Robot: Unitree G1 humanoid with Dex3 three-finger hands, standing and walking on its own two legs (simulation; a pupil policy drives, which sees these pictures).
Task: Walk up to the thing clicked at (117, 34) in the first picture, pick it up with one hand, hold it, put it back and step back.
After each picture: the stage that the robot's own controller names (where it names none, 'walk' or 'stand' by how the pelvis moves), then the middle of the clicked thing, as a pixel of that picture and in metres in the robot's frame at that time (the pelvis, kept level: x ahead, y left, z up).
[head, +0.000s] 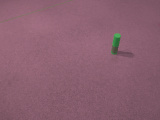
stand; (115, 44) +1.23 -0.34 -0.65
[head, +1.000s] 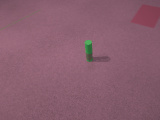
walk; (88, 51) +1.12 +0.05 -0.63
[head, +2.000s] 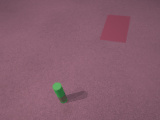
walk; (60, 93) +0.63 +0.29 -0.65
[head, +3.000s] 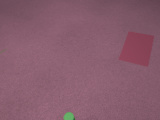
walk; out of the picture +0.41 +0.19 -0.65
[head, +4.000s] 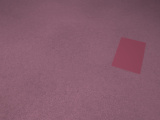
stand; out of the picture +0.34 +0.16 -0.65
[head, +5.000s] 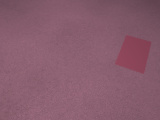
stand; out of the picture +0.34 +0.15 -0.65
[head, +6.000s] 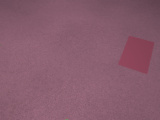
stand; out of the picture +0.35 +0.15 -0.66
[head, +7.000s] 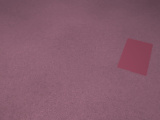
stand; out of the picture +0.34 +0.16 -0.66
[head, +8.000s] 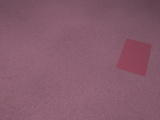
stand; out of the picture +0.33 +0.16 -0.66
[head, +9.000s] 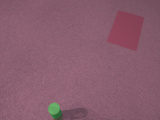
go down; (56, 112) +0.36 +0.16 -0.59
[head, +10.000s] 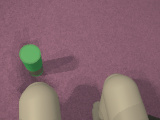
go down; (33, 63) +0.42 +0.18 -0.25
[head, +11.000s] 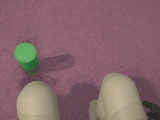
close in; (29, 61) +0.43 +0.18 -0.25
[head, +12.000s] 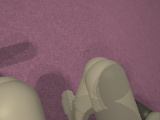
close in; out of the picture +0.42 +0.22 -0.17
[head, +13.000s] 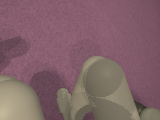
close; out of the picture +0.42 +0.23 -0.16
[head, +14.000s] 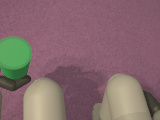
lift; (15, 66) +0.34 +0.23 -0.04
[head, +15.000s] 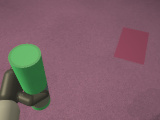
hold; (34, 83) +0.31 +0.16 +0.09
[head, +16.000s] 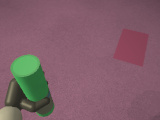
hold; (37, 90) +0.30 +0.17 +0.05
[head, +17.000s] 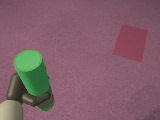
hold; (38, 85) +0.32 +0.16 +0.05
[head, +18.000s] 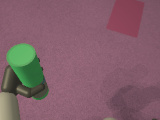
crouch; (32, 76) +0.36 +0.17 -0.01
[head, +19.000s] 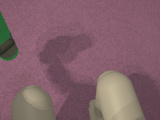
lower; out of the picture +0.48 +0.21 -0.04
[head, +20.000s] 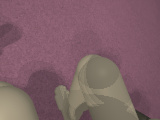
lower; out of the picture +0.45 +0.24 -0.17
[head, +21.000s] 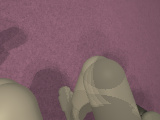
lower; out of the picture +0.43 +0.24 -0.17
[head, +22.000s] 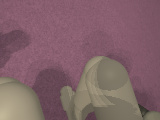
lower; out of the picture +0.42 +0.25 -0.17
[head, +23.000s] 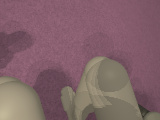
lower; out of the picture +0.42 +0.24 -0.16
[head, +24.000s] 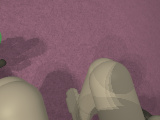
open; out of the picture +0.41 +0.22 -0.17
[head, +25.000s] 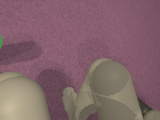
stand; out of the picture +0.40 +0.22 -0.17
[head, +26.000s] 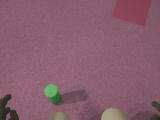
stand; (54, 96) +0.38 +0.17 -0.47
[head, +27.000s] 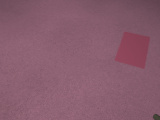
stand; out of the picture +0.35 +0.16 -0.60
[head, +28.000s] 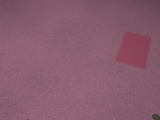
stand; out of the picture +0.34 +0.15 -0.60
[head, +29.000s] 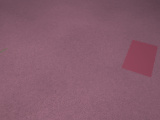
stand; out of the picture +0.36 +0.13 -0.65
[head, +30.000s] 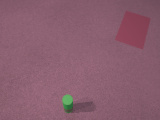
walk; (68, 104) +0.42 +0.08 -0.64
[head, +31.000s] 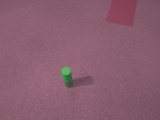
walk; (67, 78) +0.63 +0.16 -0.62
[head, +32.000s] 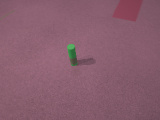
stand; (72, 55) +0.97 +0.17 -0.63
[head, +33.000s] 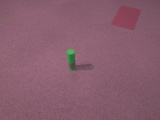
stand; (71, 60) +0.97 +0.14 -0.65
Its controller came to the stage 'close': yes
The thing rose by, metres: 0.69
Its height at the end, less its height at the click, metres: +0.00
